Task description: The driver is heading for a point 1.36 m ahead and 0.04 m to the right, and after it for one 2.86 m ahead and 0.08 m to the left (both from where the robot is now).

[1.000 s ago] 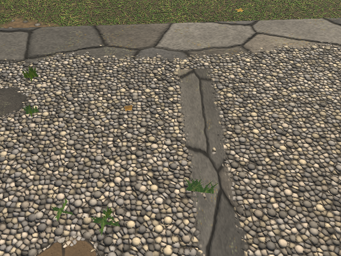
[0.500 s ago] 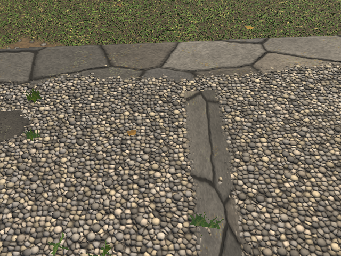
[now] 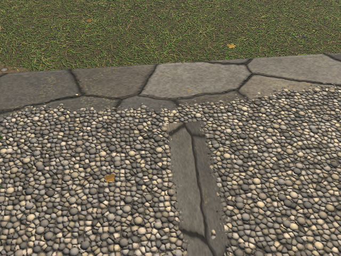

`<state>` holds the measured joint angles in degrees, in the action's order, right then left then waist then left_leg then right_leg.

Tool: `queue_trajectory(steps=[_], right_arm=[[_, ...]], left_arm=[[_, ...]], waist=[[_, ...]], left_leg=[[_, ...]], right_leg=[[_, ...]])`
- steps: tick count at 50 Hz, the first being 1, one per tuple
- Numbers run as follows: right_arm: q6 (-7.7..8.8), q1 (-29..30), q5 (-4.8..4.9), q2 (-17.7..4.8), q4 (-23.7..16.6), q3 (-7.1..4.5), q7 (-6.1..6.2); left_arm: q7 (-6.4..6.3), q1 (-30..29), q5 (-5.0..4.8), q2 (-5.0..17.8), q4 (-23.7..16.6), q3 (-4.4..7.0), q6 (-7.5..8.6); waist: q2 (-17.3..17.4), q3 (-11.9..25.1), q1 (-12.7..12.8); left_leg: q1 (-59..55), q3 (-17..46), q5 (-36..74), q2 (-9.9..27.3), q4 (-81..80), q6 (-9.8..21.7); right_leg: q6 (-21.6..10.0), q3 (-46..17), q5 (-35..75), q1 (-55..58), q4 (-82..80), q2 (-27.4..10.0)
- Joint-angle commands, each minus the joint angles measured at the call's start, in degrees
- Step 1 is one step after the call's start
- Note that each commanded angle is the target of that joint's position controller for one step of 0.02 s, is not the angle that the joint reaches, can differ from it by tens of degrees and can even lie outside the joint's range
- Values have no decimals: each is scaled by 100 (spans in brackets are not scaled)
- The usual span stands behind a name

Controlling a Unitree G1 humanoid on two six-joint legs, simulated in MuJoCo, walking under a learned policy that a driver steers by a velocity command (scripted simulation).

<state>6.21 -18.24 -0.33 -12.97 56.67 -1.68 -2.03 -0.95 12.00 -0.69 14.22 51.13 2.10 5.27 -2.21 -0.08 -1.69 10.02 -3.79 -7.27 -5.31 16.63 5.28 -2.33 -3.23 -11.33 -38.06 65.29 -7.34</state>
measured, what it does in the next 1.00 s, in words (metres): walks ahead: right foot, then left foot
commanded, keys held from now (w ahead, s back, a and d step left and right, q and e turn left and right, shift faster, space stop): w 1.00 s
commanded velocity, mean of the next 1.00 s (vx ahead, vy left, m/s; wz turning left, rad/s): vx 0.50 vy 0.00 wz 0.00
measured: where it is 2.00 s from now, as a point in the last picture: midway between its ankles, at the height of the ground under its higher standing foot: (174, 196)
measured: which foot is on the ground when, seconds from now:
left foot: down 0.00-0.32, up 0.34-0.84, down 0.86-1.00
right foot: up 0.00-0.28, down 0.30-0.88, up 0.90-1.00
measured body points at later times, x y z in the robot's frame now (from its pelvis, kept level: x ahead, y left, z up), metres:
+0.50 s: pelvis +0.28 -0.08 +0.00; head +0.29 -0.10 +0.45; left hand +0.33 +0.18 -0.12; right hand +0.37 -0.35 -0.14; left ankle +0.29 +0.08 -0.66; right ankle +0.30 -0.16 -0.74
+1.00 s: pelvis +0.55 -0.01 -0.01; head +0.58 +0.00 +0.44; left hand +0.59 +0.25 -0.15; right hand +0.66 -0.28 -0.13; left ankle +0.61 +0.07 -0.74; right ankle +0.47 -0.17 -0.65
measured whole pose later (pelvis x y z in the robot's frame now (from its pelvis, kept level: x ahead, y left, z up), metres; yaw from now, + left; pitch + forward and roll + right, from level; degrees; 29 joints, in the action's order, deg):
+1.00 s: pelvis +0.55 -0.01 -0.01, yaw +1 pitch +1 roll +0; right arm 5.6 -10.3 0.0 -13.9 51.9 -3.1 -1.9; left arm -0.2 16.9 -1.4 14.7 55.1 2.9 5.6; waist -1.7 -1.4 -0.1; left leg 19.5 -3.7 -8.5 -1.9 26.3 3.8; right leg -2.8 -1.6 -19.9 -25.0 68.0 -3.3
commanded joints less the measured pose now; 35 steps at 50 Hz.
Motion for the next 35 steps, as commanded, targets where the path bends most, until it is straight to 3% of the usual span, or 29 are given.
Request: queue_trajectory(steps=[1, 5, 10, 12, 13, 14, 15, 16, 17, 18, 19, 20, 21, 23, 25, 28, 31, 35], right_arm=[[105, 233, 6, -752, -312, -118, 112], [28, -233, 99, -913, -215, -145, 200], [-94, -652, 154, -972, -26, -181, 216], [-155, -600, 157, -1040, -16, -216, 229], [-187, -486, 153, -1080, -40, -226, 232], [-218, -383, 126, -1010, -74, -195, 229], [-217, -329, 43, -785, -195, -98, 226], [-91, -921, 22, -116, -298, 108, 171], [70, -926, 118, -332, -204, 77, 141], [154, -389, 271, -888, -357, -70, 119], [165, -5, 279, -930, -461, -86, 141], [128, 192, 199, -850, -488, -108, 178], [44, 148, 142, -771, -481, -142, 205], [-105, -60, 121, -505, -414, -125, 218], [-164, 127, 94, -500, -505, -149, 237], [-159, 806, 55, -471, -741, -166, 233], [-123, 1425, 78, -376, -910, -136, 183], [-87, 2094, 131, -371, -1115, -101, 93]], left_arm=[[-39, 201, 73, 264, -240, 78, -18], [36, -736, 18, 166, -486, 38, 51], [212, -1434, -57, 249, -771, 16, 102], [270, -1299, -58, 376, -804, 56, 153], [278, -985, -53, 483, -741, 111, 177], [261, -247, -43, 686, -521, 235, 191], [216, 926, -7, 1102, -226, 392, 202], [204, 1691, 83, 1770, -73, 558, 153], [227, 1776, 71, 1310, -48, 429, 147], [226, 1239, 40, 954, -139, 308, 160], [226, 662, 31, 743, -282, 231, 146], [255, 275, 48, 560, -341, 170, 137], [280, 106, 82, 423, -343, 126, 150], [306, 207, 98, 412, -211, 129, 176], [263, 423, 103, 578, -75, 175, 193], [162, 705, 88, 647, 60, 188, 138], [98, 916, 50, 709, 151, 188, 100], [69, 1316, -3, 765, 374, 212, 42]], waist=[[436, -320, 270], [434, -313, -70], [513, -472, -276], [591, -389, -125], [653, -223, 88], [605, 200, 467], [295, 1035, 910], [-1147, 1873, 815], [-1271, 2242, 850], [-860, 1369, 742], [-441, 883, 568], [-119, 500, 406], [-183, 315, 216], [-243, 198, 61], [-141, 50, 29], [-86, -106, 165], [-127, -235, 344], [-119, -471, 561]], left_leg=[[632, 1176, 400, 1591, -1183, 979], [103, 914, 485, 1512, -1088, 727], [-835, 1023, 337, 1873, -676, 647], [-1088, 1103, 638, 2009, -359, 556], [-1098, 1045, 1314, 1969, 3, 479], [-988, 812, 2258, 1695, 880, 347], [-161, 486, 2059, 1344, 2446, 145], [2285, 64, -146, 366, 4803, -322], [3120, 957, -2402, 248, 5744, -265], [3605, 1059, -2070, 617, 6078, -133], [3487, 888, -1499, 948, 5896, -96], [3258, 792, -1092, 1142, 5516, -128], [2904, 806, -814, 1311, 5166, -150], [2548, 712, -556, 1338, 4910, -226], [2814, 684, -198, 1361, 4555, -311], [3256, 661, 561, 1362, 3579, -411], [3067, 522, 1261, 1222, 2525, -411], [3088, 420, 1300, 1069, 1762, -359]], right_leg=[[155, -6, 926, -106, -801, -239], [200, 212, 1759, 67, -2470, 20], [94, 243, 1240, 49, -3340, 185], [-68, 294, 771, 381, -3575, 282], [-165, 420, 606, 888, -3692, 423], [-308, 571, 563, 1860, -3817, 620], [-631, 4, 709, 3557, -3654, 107], [-1533, -2494, 93, 5902, -3994, -1330], [-1737, -3953, -376, 6154, -4780, -1625], [-1399, -3143, -387, 5443, -4821, -1436], [-1201, -2284, 47, 4593, -4921, -1204], [-1101, -1711, 448, 3829, -5146, -946], [-987, -1276, 681, 3326, -5354, -716], [-1020, -843, 1125, 2885, -5608, -523], [-1083, -570, 1631, 2877, -5725, -501], [-1034, -332, 1860, 3114, -5806, -476], [-907, -78, 1591, 3177, -5903, -356], [-884, -44, 1346, 3722, -5829, -519]])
